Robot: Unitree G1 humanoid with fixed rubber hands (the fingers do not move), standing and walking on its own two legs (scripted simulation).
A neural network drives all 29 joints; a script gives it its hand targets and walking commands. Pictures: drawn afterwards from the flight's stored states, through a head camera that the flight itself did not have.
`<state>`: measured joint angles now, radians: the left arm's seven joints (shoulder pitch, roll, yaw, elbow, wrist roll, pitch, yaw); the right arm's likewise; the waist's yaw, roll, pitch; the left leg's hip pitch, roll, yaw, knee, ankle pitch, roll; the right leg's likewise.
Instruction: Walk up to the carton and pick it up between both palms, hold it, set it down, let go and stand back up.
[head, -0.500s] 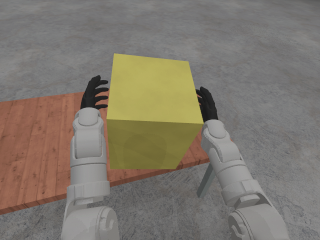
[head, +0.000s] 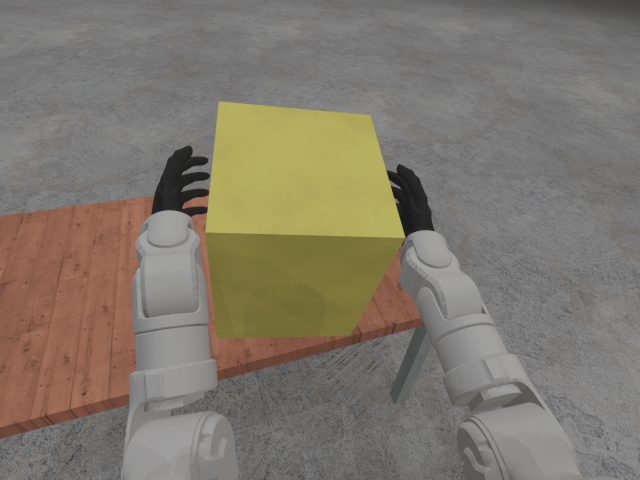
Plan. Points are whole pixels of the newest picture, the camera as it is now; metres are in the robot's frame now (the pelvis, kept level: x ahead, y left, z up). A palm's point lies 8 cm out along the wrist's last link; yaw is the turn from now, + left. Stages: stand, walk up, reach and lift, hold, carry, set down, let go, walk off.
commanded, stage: hold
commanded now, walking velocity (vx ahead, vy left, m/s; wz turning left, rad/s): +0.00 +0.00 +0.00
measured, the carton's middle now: (291, 230) +0.41 +0.02 +0.12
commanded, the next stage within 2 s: none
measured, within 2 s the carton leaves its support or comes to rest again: neither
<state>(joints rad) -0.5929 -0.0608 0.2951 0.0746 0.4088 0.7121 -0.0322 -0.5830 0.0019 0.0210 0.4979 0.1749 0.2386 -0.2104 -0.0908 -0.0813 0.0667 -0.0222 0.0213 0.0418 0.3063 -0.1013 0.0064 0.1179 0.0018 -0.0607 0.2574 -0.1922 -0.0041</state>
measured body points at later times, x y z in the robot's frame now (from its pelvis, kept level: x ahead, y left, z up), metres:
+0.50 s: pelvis +0.00 +0.00 +0.00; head -0.04 +0.03 +0.45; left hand +0.38 +0.16 +0.19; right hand +0.36 -0.14 +0.17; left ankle +0.06 +0.11 -0.75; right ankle -0.02 -0.11 -0.75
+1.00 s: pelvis +0.00 +0.00 +0.00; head -0.04 +0.03 +0.45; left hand +0.37 +0.16 +0.19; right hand +0.36 -0.14 +0.17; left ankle +0.06 +0.11 -0.75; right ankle -0.02 -0.11 -0.75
